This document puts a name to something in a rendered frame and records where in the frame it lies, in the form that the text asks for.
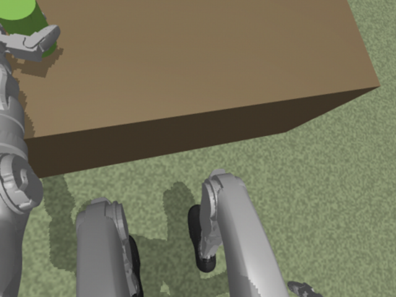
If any right robot hand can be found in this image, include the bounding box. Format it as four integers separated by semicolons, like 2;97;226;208
287;281;323;297

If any left robot hand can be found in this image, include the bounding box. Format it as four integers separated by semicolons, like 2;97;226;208
0;12;61;62

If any left robot foot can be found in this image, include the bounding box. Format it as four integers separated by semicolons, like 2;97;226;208
129;235;144;297

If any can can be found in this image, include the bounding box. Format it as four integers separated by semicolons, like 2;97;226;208
0;0;57;58

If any left robot arm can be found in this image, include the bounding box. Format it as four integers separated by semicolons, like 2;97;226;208
0;53;43;297

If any right robot foot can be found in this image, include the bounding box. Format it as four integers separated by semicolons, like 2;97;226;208
187;204;216;273

